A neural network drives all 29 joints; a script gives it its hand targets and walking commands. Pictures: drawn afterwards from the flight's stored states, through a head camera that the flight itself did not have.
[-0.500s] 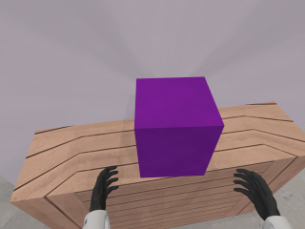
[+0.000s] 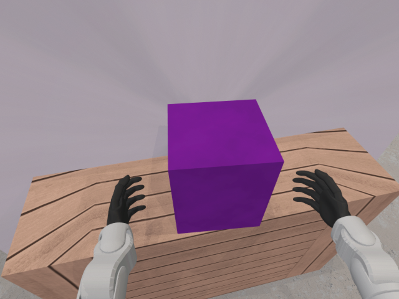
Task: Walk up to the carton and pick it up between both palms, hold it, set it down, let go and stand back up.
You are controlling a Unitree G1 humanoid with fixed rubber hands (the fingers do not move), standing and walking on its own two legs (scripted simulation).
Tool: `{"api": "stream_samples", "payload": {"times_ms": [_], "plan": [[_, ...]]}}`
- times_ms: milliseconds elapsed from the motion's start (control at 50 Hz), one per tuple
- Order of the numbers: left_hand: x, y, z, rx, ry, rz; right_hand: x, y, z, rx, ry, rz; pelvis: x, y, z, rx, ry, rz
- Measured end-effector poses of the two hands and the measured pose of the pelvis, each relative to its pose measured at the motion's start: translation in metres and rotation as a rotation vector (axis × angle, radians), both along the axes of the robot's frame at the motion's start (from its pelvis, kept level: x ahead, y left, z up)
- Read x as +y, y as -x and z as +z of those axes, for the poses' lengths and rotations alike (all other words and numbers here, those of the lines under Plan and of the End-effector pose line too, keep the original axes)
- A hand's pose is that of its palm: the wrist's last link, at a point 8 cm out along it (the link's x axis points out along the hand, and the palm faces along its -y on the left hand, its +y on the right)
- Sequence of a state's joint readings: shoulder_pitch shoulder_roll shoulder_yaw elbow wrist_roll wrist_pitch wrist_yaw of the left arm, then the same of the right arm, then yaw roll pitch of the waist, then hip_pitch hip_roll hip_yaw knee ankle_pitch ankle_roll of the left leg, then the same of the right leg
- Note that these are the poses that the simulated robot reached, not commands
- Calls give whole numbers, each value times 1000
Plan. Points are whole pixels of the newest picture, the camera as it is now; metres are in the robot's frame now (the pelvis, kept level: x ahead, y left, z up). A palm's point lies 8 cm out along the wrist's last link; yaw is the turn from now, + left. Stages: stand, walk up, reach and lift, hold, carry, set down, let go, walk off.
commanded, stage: reach and lift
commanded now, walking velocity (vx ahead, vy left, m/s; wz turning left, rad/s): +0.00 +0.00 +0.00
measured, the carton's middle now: (215, 168) +0.43 -0.04 +0.02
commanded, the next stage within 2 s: none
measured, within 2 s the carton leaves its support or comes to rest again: neither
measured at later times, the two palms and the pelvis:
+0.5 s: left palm (114, 173) +0.33 +0.16 +0.14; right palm (328, 160) +0.35 -0.24 +0.13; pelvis -0.01 +0.00 +0.00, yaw +1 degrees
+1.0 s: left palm (109, 130) +0.39 +0.17 +0.19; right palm (317, 114) +0.42 -0.23 +0.18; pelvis -0.01 -0.01 +0.00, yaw +4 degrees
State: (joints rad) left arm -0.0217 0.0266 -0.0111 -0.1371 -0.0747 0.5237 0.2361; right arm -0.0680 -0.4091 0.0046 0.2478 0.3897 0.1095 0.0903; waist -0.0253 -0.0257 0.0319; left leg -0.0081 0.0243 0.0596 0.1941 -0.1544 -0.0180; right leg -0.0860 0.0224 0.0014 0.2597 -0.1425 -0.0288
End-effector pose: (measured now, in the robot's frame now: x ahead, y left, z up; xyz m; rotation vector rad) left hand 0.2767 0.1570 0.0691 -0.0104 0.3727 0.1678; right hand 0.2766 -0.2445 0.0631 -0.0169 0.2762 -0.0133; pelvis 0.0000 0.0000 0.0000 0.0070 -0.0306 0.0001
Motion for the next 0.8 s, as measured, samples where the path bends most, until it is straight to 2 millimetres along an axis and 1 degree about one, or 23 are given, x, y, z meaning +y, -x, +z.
{"api": "stream_samples", "payload": {"times_ms": [360,540,800], "plan": [[3,-40,48,19,23,8,0,-51,47,14,12,7,0,10,0,-9,2,5],[4,-60,73,17,26,10,3,-79,68,19,20,7,-2,15,0,12,2,20],[6,-89,101,11,20,11,10,-119,98,17,24,0,-6,15,0,63,5,47]]}}
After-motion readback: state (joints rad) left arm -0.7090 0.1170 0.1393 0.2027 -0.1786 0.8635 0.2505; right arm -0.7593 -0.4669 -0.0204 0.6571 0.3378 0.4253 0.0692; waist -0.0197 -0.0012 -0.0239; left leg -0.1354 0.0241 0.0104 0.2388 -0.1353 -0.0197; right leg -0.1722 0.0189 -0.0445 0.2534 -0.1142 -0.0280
